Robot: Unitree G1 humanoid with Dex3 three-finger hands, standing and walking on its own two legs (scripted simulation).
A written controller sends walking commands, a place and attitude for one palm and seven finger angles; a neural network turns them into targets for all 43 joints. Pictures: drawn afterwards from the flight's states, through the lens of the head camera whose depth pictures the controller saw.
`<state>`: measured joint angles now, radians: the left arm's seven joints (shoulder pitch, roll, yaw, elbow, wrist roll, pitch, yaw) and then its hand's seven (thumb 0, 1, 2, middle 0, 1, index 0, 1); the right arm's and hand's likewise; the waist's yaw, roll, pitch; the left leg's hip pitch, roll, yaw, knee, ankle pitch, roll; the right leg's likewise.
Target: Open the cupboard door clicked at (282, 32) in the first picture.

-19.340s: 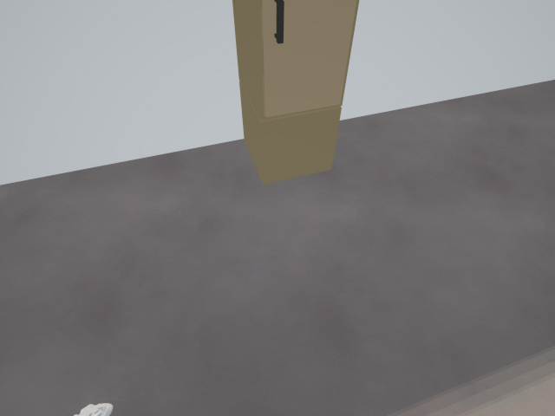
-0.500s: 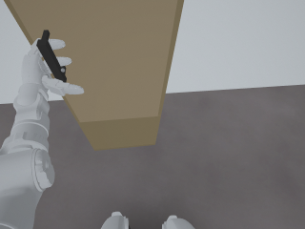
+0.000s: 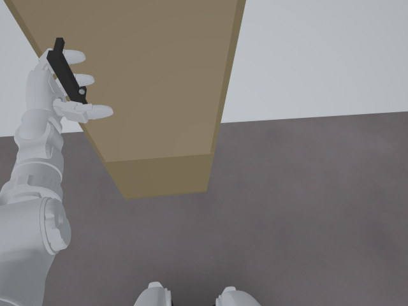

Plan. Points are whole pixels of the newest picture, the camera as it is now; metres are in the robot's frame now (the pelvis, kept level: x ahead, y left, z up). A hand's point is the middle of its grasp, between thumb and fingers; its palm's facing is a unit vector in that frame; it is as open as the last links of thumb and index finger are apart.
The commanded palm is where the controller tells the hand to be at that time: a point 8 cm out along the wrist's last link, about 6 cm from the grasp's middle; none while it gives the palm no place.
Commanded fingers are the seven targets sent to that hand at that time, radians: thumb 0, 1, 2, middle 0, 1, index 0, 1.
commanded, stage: close the thumb around the handle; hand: left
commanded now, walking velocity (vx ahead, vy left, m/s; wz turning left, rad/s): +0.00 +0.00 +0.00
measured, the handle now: (71, 76) +0.54 +0.23 +0.10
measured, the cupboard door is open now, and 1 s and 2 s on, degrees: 0 9 29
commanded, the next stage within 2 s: pull the door open along its arc in 0.50 s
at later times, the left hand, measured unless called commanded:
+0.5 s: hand (83, 92) +0.50 +0.20 +0.10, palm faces +0.06 -1.00 +0.00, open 5.3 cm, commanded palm +0.47 +0.25 +0.10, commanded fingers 0.00 0.90 0.90 -0.40 -1.35 -0.40 -1.35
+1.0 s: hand (85, 113) +0.45 +0.19 +0.10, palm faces +0.04 -1.00 +0.00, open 5.6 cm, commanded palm +0.40 +0.24 +0.10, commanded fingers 0.00 0.90 0.90 -0.40 -1.35 -0.40 -1.35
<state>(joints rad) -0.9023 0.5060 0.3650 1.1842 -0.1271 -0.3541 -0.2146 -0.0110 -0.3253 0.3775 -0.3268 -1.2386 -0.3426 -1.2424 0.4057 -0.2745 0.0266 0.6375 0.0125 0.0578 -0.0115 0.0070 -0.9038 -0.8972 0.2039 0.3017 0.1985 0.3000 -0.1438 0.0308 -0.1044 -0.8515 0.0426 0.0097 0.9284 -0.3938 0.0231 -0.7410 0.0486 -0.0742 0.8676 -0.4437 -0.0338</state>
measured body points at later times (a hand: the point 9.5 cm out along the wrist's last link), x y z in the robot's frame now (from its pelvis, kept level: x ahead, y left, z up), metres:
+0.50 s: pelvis +0.00 +0.01 +0.00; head +0.10 +0.02 +0.44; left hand +0.49 +0.26 +0.10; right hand +0.01 -0.26 -0.11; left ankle +0.02 +0.10 -0.69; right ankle -0.02 -0.10 -0.69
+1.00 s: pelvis +0.02 +0.01 +0.01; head +0.09 +0.01 +0.46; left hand +0.44 +0.25 +0.10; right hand +0.06 -0.25 -0.10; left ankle +0.02 +0.10 -0.69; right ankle -0.02 -0.10 -0.69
